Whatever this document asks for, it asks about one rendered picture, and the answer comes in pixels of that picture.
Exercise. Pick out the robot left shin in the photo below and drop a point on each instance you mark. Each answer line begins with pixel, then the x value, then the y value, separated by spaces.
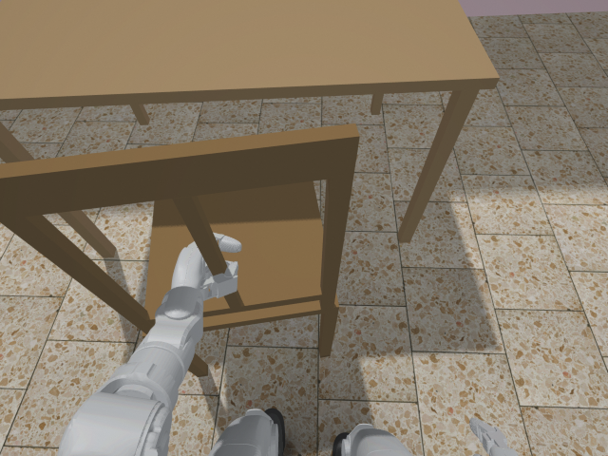
pixel 257 412

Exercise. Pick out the robot right shin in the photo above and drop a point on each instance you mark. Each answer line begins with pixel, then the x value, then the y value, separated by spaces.
pixel 361 426

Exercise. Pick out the chair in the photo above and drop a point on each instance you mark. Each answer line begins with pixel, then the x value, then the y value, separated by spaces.
pixel 257 189

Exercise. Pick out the robot shin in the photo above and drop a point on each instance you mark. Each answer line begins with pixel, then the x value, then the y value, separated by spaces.
pixel 361 426
pixel 257 412

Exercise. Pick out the table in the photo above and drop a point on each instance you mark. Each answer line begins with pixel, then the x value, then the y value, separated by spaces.
pixel 75 53

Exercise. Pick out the right robot hand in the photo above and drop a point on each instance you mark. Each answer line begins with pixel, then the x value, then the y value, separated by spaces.
pixel 494 442

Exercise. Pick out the left robot hand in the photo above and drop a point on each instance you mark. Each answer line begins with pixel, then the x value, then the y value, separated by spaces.
pixel 191 270

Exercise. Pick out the robot left upper arm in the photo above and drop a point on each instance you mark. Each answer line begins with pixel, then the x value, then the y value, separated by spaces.
pixel 118 425

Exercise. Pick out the robot left forearm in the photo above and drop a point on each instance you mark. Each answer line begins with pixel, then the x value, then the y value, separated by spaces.
pixel 158 366

